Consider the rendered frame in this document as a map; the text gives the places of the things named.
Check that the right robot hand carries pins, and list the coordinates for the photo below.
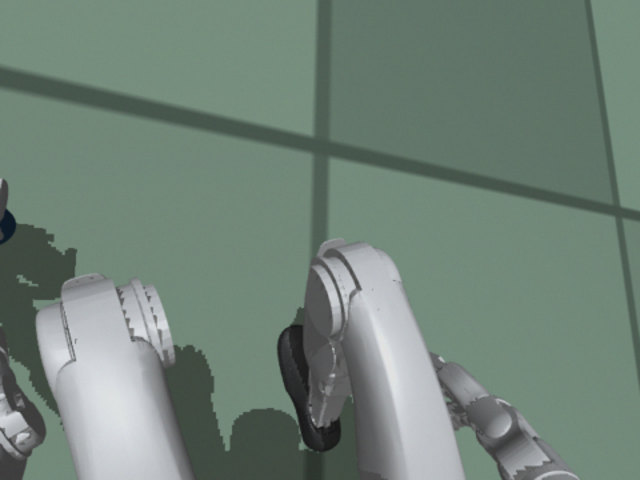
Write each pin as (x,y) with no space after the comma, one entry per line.
(460,387)

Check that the left robot arm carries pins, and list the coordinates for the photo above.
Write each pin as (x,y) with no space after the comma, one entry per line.
(22,427)

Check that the can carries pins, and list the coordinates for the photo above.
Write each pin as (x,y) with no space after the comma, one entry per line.
(8,226)

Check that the right robot foot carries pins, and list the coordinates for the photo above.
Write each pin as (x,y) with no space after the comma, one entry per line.
(295,374)

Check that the right robot arm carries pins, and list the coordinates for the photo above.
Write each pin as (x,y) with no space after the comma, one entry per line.
(514,444)

